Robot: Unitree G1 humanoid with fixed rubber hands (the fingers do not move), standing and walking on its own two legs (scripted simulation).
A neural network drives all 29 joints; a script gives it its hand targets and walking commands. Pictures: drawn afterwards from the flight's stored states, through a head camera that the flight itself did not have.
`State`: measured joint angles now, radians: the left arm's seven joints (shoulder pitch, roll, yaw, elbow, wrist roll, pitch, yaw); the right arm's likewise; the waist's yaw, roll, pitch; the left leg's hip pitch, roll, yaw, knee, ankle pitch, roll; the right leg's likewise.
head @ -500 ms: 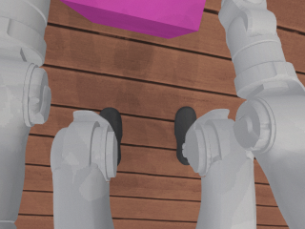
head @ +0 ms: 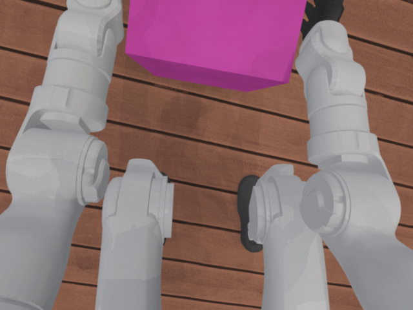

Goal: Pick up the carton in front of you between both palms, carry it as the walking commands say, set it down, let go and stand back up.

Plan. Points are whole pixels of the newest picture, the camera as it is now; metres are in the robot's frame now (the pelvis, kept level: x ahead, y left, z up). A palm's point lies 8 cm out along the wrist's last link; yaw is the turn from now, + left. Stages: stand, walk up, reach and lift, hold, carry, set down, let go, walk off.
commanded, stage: reach and lift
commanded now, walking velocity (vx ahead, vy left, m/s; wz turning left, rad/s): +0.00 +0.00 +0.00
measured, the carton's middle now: (213, 17) +0.56 +0.03 -0.20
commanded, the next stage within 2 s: none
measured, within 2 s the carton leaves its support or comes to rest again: neither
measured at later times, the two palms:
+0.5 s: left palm out of the picture +0.50 +0.18 +0.05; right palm out of the picture +0.49 -0.12 +0.05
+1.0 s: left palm out of the picture +0.45 +0.17 +0.21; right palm out of the picture +0.45 -0.13 +0.22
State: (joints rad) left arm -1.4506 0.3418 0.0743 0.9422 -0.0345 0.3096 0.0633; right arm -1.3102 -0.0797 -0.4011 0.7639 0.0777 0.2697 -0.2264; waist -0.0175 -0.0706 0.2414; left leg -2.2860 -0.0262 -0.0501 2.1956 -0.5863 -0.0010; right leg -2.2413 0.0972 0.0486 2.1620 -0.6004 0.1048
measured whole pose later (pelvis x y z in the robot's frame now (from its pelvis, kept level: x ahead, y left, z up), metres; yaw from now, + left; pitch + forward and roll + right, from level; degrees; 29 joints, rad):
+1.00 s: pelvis +0.03 -0.01 +0.24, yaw +4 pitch +33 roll -1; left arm -0.77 -0.05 0.39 0.64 0.26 0.40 0.00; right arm -0.72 0.13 -0.49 0.56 -0.23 0.38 -0.06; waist -0.02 -0.02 -0.22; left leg -1.48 -0.04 -0.06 1.34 -0.44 -0.01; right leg -1.45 0.05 0.07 1.34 -0.47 0.05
